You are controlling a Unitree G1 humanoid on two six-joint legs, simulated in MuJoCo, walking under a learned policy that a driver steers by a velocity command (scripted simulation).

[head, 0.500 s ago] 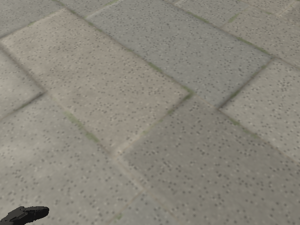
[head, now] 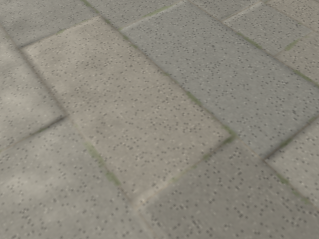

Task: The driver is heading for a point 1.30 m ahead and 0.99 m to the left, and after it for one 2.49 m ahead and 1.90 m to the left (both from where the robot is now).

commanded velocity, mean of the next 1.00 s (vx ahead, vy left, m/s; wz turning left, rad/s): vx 0.59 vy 0.00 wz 0.91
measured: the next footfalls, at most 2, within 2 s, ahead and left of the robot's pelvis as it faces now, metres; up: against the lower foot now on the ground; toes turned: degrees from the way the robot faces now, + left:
left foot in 0.20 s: +0.06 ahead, +0.16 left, +0.00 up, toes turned +15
right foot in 0.62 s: +0.36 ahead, +0.01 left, +0.00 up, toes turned +39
